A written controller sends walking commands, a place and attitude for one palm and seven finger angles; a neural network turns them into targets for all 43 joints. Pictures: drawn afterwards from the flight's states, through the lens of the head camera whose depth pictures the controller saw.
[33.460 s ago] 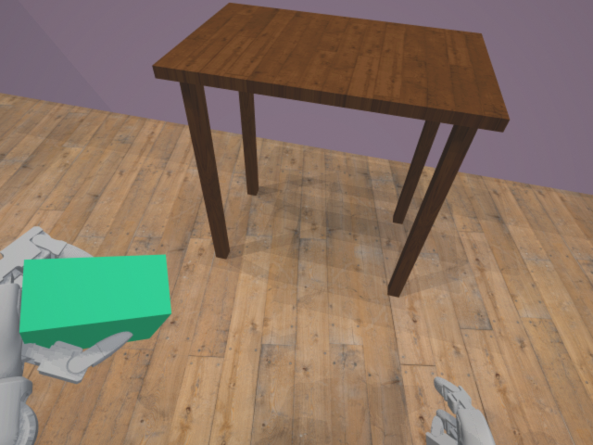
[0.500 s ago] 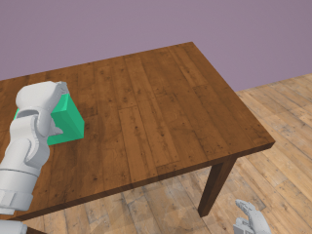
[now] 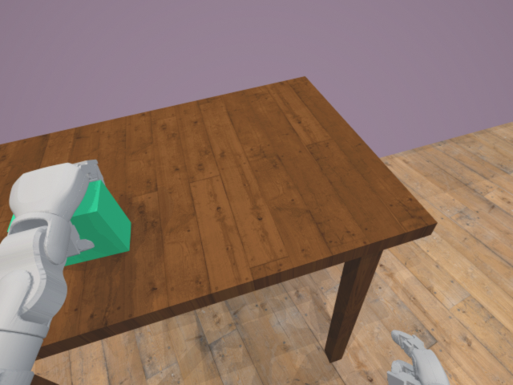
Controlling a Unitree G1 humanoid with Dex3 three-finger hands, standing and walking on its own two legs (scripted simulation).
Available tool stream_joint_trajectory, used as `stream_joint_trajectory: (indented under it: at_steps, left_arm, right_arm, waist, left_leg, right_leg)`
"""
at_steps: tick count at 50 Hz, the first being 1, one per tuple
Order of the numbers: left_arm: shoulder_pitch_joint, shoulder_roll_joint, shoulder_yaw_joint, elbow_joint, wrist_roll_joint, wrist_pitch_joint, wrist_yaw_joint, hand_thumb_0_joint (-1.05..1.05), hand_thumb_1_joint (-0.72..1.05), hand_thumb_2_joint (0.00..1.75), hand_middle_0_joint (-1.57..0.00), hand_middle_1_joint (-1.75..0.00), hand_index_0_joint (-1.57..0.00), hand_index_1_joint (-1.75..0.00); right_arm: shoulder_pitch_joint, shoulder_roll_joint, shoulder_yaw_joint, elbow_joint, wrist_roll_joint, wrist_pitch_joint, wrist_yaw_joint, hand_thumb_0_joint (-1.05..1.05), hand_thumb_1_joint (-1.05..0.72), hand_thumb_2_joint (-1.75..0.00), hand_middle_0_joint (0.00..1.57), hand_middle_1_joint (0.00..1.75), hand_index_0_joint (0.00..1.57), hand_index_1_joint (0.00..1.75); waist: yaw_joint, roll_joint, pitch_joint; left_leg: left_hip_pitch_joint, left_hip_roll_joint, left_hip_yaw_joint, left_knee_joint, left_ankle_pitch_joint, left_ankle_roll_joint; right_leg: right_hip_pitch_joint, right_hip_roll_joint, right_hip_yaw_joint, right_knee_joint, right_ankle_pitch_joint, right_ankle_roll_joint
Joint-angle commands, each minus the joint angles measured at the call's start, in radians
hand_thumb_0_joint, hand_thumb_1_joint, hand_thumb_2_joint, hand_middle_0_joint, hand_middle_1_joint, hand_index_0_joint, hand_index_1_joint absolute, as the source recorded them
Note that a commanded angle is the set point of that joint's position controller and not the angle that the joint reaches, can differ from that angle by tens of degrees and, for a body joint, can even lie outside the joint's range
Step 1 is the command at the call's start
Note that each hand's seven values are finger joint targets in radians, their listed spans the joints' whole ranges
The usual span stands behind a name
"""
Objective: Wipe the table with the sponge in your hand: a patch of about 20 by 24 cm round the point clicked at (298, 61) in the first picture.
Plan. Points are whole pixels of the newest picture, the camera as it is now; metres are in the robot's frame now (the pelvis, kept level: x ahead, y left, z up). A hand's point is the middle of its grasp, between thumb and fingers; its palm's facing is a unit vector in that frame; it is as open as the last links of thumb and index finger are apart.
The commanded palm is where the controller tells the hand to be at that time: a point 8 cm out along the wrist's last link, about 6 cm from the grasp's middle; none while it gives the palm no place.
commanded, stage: wipe back along the middle lane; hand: left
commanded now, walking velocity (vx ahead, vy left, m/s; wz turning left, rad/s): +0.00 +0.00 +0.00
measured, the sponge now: (83, 232) +0.30 +0.32 +0.10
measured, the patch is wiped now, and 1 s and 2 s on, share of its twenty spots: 0.45 0.65 0.70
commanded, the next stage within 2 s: slide across to the third lane in 0.70 s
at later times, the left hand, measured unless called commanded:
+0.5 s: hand (68, 240) +0.25 +0.29 +0.15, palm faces +0.14 -0.06 -0.99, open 10.0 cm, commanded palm +0.21 +0.27 +0.17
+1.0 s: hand (76, 255) +0.23 +0.26 +0.15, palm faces +0.19 -0.09 -0.98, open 10.0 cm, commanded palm +0.19 +0.24 +0.18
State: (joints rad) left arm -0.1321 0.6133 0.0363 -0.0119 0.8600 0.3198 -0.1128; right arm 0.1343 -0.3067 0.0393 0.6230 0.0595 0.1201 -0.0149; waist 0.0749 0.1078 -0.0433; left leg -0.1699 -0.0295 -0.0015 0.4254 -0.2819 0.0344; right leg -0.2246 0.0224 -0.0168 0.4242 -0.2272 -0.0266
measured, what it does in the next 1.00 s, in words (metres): stands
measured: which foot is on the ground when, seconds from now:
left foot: down 0.00-1.00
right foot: down 0.00-1.00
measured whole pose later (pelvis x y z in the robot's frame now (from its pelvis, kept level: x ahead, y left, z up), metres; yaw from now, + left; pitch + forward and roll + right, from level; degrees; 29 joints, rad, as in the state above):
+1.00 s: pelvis +0.00 +0.00 +0.00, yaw +0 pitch -1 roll +0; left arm 0.13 0.49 -0.07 -0.43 0.90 0.53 -0.04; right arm 0.07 -0.29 0.07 0.59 0.05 0.11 -0.01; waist 0.14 0.12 -0.03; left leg -0.14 -0.04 0.00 0.44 -0.29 0.04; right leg -0.20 0.02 -0.01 0.46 -0.25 -0.03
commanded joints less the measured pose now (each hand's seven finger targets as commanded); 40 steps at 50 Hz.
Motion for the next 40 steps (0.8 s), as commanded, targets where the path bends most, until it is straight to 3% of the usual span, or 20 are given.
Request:
stream_joint_trajectory:
  at_steps: [1,2,8,10,12,14,17,18,20,22,23,26,27,29,31,32,35,37,38,40]
  left_arm:
    - [0.019,0.144,0.054,-0.106,-0.032,0.026,-0.012,0.0,0.1,1.3,-1.2,-1.6,-1.2,-1.6]
    - [0.016,0.154,0.064,-0.137,-0.03,0.036,-0.01,0.0,0.1,1.3,-1.2,-1.6,-1.2,-1.6]
    - [0.006,0.125,0.024,-0.169,-0.016,0.083,0.002,0.0,0.1,1.3,-1.2,-1.6,-1.2,-1.6]
    - [0.014,0.084,-0.012,-0.177,-0.02,0.093,0.001,0.0,0.1,1.3,-1.2,-1.6,-1.2,-1.6]
    - [0.048,0.094,0.003,-0.21,-0.018,0.107,-0.001,0.0,0.1,1.3,-1.2,-1.6,-1.2,-1.6]
    - [0.085,0.08,-0.003,-0.221,-0.028,0.109,-0.001,0.0,0.1,1.3,-1.2,-1.6,-1.2,-1.6]
    - [0.139,0.058,-0.01,-0.285,-0.029,0.119,-0.007,0.0,0.1,1.3,-1.2,-1.6,-1.2,-1.6]
    - [0.148,0.077,0.003,-0.293,-0.031,0.121,-0.002,0.0,0.1,1.3,-1.2,-1.6,-1.2,-1.6]
    - [0.196,0.027,-0.029,-0.315,-0.038,0.121,-0.003,0.0,0.1,1.3,-1.2,-1.6,-1.2,-1.6]
    - [0.239,0.022,-0.023,-0.375,-0.035,0.134,0.0,0.0,0.1,1.3,-1.2,-1.6,-1.2,-1.6]
    - [0.223,0.009,-0.044,-0.38,-0.031,0.137,0.004,0.0,0.1,1.3,-1.2,-1.6,-1.2,-1.6]
    - [0.253,-0.008,-0.056,-0.404,-0.03,0.146,0.013,0.0,0.1,1.3,-1.2,-1.6,-1.2,-1.6]
    - [0.253,-0.016,-0.059,-0.444,-0.021,0.157,0.014,0.0,0.1,1.3,-1.2,-1.6,-1.2,-1.6]
    - [0.254,-0.041,-0.085,-0.433,-0.029,0.156,0.023,0.0,0.1,1.3,-1.2,-1.6,-1.2,-1.6]
    - [0.253,-0.043,-0.089,-0.443,-0.023,0.16,0.028,0.0,0.1,1.3,-1.2,-1.6,-1.2,-1.6]
    - [0.278,-0.03,-0.068,-0.482,-0.014,0.168,0.033,0.0,0.1,1.3,-1.2,-1.6,-1.2,-1.6]
    - [0.289,-0.068,-0.103,-0.471,-0.025,0.168,0.041,0.0,0.1,1.3,-1.2,-1.6,-1.2,-1.6]
    - [0.345,-0.043,-0.067,-0.52,-0.018,0.174,0.048,0.0,0.1,1.3,-1.2,-1.6,-1.2,-1.6]
    - [0.342,-0.051,-0.08,-0.537,-0.02,0.172,0.051,0.0,0.1,1.3,-1.2,-1.6,-1.2,-1.6]
    - [0.354,-0.044,-0.069,-0.511,-0.033,0.171,0.056,0.0,0.1,1.3,-1.2,-1.6,-1.2,-1.6]
  right_arm:
    - [-0.156,-0.106,-0.045,-0.172,0.001,-0.052,-0.005,0.0,-0.9,-0.9,0.2,0.3,0.2,0.3]
    - [-0.198,-0.1,-0.037,-0.188,0.006,-0.057,-0.004,0.0,-0.9,-0.9,0.2,0.3,0.2,0.3]
    - [-0.177,-0.103,-0.035,-0.183,0.003,-0.058,-0.012,0.0,-0.9,-0.9,0.2,0.3,0.2,0.3]
    - [-0.186,-0.099,-0.036,-0.176,0.005,-0.055,-0.012,0.0,-0.9,-0.9,0.2,0.3,0.2,0.3]
    - [-0.225,-0.092,-0.029,-0.191,0.009,-0.062,-0.01,0.0,-0.9,-0.9,0.2,0.3,0.2,0.3]
    - [-0.197,-0.092,-0.031,-0.186,0.003,-0.06,-0.009,0.0,-0.9,-0.9,0.2,0.3,0.2,0.3]
    - [-0.242,-0.083,-0.024,-0.204,0.007,-0.065,-0.004,0.0,-0.9,-0.9,0.2,0.3,0.2,0.3]
    - [-0.208,-0.09,-0.025,-0.2,0.001,-0.065,-0.003,0.0,-0.9,-0.9,0.2,0.3,0.2,0.3]
    - [-0.215,-0.085,-0.027,-0.198,0.002,-0.061,0.004,0.0,-0.9,-0.9,0.2,0.3,0.2,0.3]
    - [-0.258,-0.076,-0.021,-0.216,0.008,-0.066,0.011,0.0,-0.9,-0.9,0.2,0.3,0.2,0.3]
    - [-0.219,-0.082,-0.023,-0.21,0.001,-0.066,0.011,0.0,-0.9,-0.9,0.2,0.3,0.2,0.3]
    - [-0.225,-0.081,-0.027,-0.203,0.001,-0.061,0.015,0.0,-0.9,-0.9,0.2,0.3,0.2,0.3]
    - [-0.267,-0.073,-0.02,-0.221,0.006,-0.066,0.015,0.0,-0.9,-0.9,0.2,0.3,0.2,0.3]
    - [-0.227,-0.075,-0.023,-0.21,0.0,-0.063,0.013,0.0,-0.9,-0.9,0.2,0.3,0.2,0.3]
    - [-0.232,-0.078,-0.023,-0.209,0.0,-0.057,0.011,0.0,-0.9,-0.9,0.2,0.3,0.2,0.3]
    - [-0.271,-0.069,-0.017,-0.224,0.005,-0.064,0.013,0.0,-0.9,-0.9,0.2,0.3,0.2,0.3]
    - [-0.238,-0.073,-0.019,-0.212,-0.001,-0.056,0.011,0.0,-0.9,-0.9,0.2,0.3,0.2,0.3]
    - [-0.275,-0.066,-0.015,-0.229,0.003,-0.061,0.016,0.0,-0.9,-0.9,0.2,0.3,0.2,0.3]
    - [-0.24,-0.071,-0.018,-0.228,-0.002,-0.062,0.017,0.0,-0.9,-0.9,0.2,0.3,0.2,0.3]
    - [-0.239,-0.072,-0.018,-0.213,-0.003,-0.053,0.015,0.0,-0.9,-0.9,0.2,0.3,0.2,0.3]
  waist:
    - [0.038,-0.136,-0.127]
    - [0.043,-0.125,-0.123]
    - [0.032,-0.143,-0.112]
    - [0.027,-0.131,-0.095]
    - [0.039,-0.118,-0.111]
    - [0.04,-0.131,-0.12]
    - [0.05,-0.135,-0.129]
    - [0.05,-0.137,-0.146]
    - [0.047,-0.134,-0.119]
    - [0.059,-0.12,-0.126]
    - [0.049,-0.128,-0.124]
    - [0.048,-0.129,-0.083]
    - [0.053,-0.136,-0.091]
    - [0.044,-0.14,-0.077]
    - [0.045,-0.147,-0.063]
    - [0.057,-0.148,-0.081]
    - [0.048,-0.148,-0.073]
    - [0.066,-0.134,-0.095]
    - [0.06,-0.135,-0.112]
    - [0.054,-0.142,-0.074]
  left_leg:
    - [-0.05,-0.005,-0.017,-0.029,0.32,0.01]
    - [-0.049,-0.002,-0.022,-0.031,0.313,0.013]
    - [-0.05,-0.001,-0.02,-0.034,0.29,0.011]
    - [-0.044,0.002,-0.023,-0.041,0.281,0.007]
    - [-0.035,0.004,-0.028,-0.038,0.285,0.009]
    - [-0.035,0.003,-0.025,-0.033,0.31,0.008]
    - [-0.029,0.007,-0.031,-0.031,0.309,0.01]
    - [-0.034,0.007,-0.026,-0.025,0.332,0.007]
    - [-0.032,0.011,-0.031,-0.028,0.351,0.002]
    - [-0.025,0.015,-0.038,-0.028,0.353,0.005]
    - [-0.032,0.015,-0.028,-0.02,0.366,0.004]
    - [-0.033,0.022,-0.037,-0.034,0.345,-0.001]
    - [-0.026,0.024,-0.041,-0.037,0.327,0.003]
    - [-0.027,0.024,-0.035,-0.037,0.33,0.002]
    - [-0.033,0.024,-0.035,-0.042,0.308,0.0]
    - [-0.024,0.026,-0.042,-0.044,0.299,0.004]
    - [-0.029,0.026,-0.033,-0.044,0.31,-0.001]
    - [-0.022,0.025,-0.04,-0.04,0.308,0.004]
    - [-0.026,0.023,-0.028,-0.029,0.332,0.003]
    - [-0.034,0.025,-0.031,-0.034,0.317,0.001]
  right_leg:
    - [0.171,-0.007,0.011,-0.02,0.275,-0.028]
    - [0.161,0.001,0.035,-0.021,0.261,-0.038]
    - [0.14,-0.005,0.013,-0.02,0.212,-0.032]
    - [0.131,-0.002,0.011,-0.027,0.206,-0.03]
    - [0.135,0.006,0.034,-0.02,0.209,-0.038]
    - [0.156,-0.003,0.011,-0.012,0.238,-0.031]
    - [0.151,0.006,0.036,-0.007,0.241,-0.036]
    - [0.167,-0.006,0.016,0.003,0.259,-0.031]
    - [0.16,-0.001,0.006,0.003,0.273,-0.029]
    - [0.151,0.011,0.035,0.006,0.265,-0.037]
    - [0.151,-0.002,0.01,0.012,0.275,-0.031]
    - [0.135,0.004,0.008,0.005,0.247,-0.03]
    - [0.125,0.017,0.036,0.004,0.228,-0.038]
    - [0.129,0.005,0.011,0.002,0.232,-0.031]
    - [0.124,0.006,0.012,0.001,0.214,-0.031]
    - [0.123,0.02,0.043,0.004,0.201,-0.04]
    - [0.136,0.007,0.013,0.005,0.219,-0.031]
    - [0.141,0.021,0.051,0.012,0.219,-0.041]
    - [0.158,0.007,0.023,0.021,0.241,-0.035]
    - [0.149,0.009,0.024,0.011,0.242,-0.032]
